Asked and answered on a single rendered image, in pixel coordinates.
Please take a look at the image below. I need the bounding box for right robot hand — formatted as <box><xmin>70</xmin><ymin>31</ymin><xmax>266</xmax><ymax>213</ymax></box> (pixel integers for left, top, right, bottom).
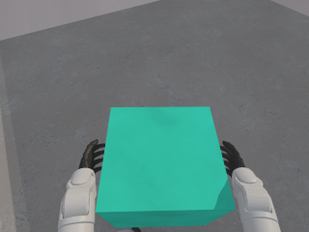
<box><xmin>219</xmin><ymin>140</ymin><xmax>245</xmax><ymax>178</ymax></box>

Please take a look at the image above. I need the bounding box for right robot forearm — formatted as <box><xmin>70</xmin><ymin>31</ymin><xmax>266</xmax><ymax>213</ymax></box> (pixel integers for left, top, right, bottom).
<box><xmin>232</xmin><ymin>167</ymin><xmax>281</xmax><ymax>232</ymax></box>

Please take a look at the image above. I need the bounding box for left robot hand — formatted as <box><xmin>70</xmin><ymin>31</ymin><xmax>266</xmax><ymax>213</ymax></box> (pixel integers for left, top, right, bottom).
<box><xmin>78</xmin><ymin>139</ymin><xmax>105</xmax><ymax>174</ymax></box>

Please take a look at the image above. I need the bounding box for carton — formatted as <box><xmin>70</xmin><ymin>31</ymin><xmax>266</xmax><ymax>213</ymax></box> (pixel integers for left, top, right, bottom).
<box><xmin>96</xmin><ymin>106</ymin><xmax>236</xmax><ymax>228</ymax></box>

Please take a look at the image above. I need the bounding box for left robot forearm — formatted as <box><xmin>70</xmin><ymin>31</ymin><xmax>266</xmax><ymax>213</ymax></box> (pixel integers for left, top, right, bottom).
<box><xmin>58</xmin><ymin>167</ymin><xmax>97</xmax><ymax>232</ymax></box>

